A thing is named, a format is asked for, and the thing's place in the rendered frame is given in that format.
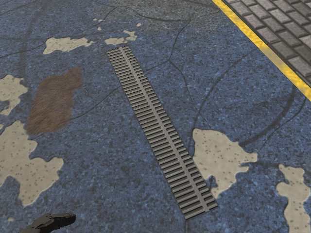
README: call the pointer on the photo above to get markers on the left robot hand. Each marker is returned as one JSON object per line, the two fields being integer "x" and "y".
{"x": 48, "y": 223}

